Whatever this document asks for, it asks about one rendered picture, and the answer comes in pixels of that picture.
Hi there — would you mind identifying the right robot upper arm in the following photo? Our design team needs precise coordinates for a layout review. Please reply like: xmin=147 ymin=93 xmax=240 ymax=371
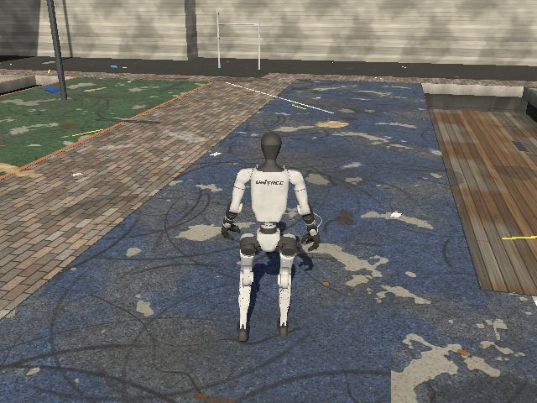
xmin=288 ymin=170 xmax=310 ymax=216

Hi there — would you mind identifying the robot right forearm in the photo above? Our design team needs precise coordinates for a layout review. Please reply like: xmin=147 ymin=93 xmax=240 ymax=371
xmin=302 ymin=202 xmax=318 ymax=236

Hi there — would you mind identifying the robot left forearm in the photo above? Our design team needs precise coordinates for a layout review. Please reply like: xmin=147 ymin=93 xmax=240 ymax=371
xmin=222 ymin=201 xmax=237 ymax=228

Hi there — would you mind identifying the robot right foot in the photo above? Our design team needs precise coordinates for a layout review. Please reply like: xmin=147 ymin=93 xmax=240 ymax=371
xmin=277 ymin=317 xmax=289 ymax=338

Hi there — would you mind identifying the left robot upper arm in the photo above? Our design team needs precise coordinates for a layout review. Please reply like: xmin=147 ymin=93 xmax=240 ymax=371
xmin=229 ymin=168 xmax=253 ymax=213

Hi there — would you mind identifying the robot left hand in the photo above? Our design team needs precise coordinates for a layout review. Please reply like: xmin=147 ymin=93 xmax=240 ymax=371
xmin=221 ymin=224 xmax=241 ymax=240

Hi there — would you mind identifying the humanoid robot head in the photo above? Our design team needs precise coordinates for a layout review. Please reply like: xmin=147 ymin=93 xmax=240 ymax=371
xmin=256 ymin=132 xmax=284 ymax=172

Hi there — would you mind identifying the robot right hand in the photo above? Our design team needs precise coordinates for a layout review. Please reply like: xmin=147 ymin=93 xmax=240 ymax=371
xmin=301 ymin=232 xmax=321 ymax=252

